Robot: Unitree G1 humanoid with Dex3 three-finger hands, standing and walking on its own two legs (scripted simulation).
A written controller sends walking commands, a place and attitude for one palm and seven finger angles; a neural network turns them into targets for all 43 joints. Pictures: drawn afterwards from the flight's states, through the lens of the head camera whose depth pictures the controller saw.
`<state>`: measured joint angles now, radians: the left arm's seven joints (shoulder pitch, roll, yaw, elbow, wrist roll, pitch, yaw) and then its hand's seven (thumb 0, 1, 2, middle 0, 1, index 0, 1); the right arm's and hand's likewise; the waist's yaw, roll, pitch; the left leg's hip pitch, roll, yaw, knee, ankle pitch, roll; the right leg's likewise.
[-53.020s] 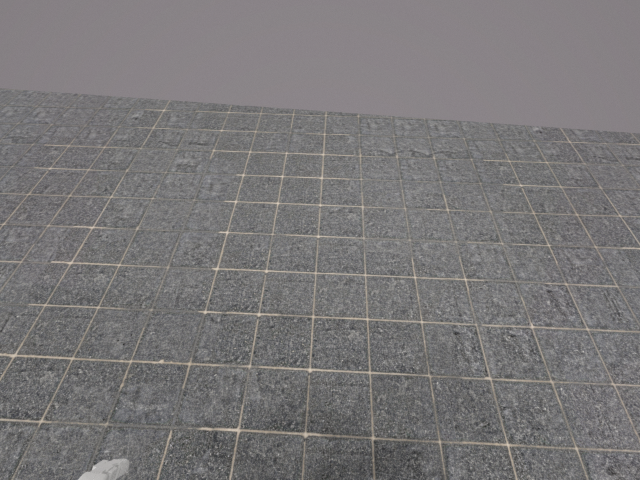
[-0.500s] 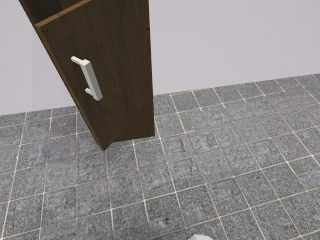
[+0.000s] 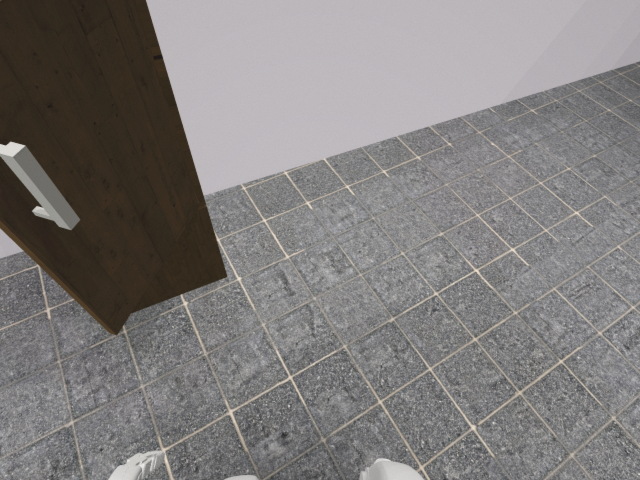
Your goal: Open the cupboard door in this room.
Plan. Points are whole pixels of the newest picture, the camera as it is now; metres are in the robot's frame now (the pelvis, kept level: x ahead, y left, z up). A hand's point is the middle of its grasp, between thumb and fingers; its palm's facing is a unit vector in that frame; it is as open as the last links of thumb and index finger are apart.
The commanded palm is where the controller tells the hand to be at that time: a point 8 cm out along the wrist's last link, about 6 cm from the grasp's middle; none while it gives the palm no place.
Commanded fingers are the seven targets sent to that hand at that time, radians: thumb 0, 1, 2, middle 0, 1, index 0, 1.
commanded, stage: walk to a spot facing it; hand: left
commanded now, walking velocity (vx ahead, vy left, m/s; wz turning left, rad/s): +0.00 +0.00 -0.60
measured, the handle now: (30, 186) +0.42 +0.41 +0.08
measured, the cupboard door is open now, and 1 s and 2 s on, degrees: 47 47 47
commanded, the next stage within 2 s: turn to face it in 1.98 s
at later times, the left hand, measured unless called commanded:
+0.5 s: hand (208, 459) +0.16 +0.17 -0.17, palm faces -0.26 -0.94 -0.20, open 7.4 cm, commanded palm none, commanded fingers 0.00 0.90 0.90 -0.20 -0.30 -0.20 -0.30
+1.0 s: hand (268, 407) +0.23 +0.09 -0.18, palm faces -0.56 -0.81 -0.18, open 7.4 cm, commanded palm none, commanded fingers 0.00 0.90 0.90 -0.20 -0.30 -0.20 -0.30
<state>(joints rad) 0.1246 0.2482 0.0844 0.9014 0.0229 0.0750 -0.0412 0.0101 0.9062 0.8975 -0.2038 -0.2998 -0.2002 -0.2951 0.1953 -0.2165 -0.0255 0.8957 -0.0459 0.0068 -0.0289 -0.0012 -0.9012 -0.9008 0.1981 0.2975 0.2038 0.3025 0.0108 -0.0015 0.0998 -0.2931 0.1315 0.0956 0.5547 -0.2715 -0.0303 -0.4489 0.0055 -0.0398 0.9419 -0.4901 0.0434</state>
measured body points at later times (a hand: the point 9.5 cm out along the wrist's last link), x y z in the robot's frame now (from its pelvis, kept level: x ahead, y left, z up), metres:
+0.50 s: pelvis +0.01 -0.01 +0.00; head +0.07 +0.00 +0.45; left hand +0.17 +0.22 -0.15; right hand +0.00 -0.27 -0.13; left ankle +0.04 +0.11 -0.74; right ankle -0.05 -0.13 -0.67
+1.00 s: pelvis +0.10 -0.06 -0.01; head +0.14 -0.06 +0.44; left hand +0.27 +0.14 -0.17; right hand +0.02 -0.32 -0.13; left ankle +0.18 +0.03 -0.74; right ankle -0.03 -0.13 -0.70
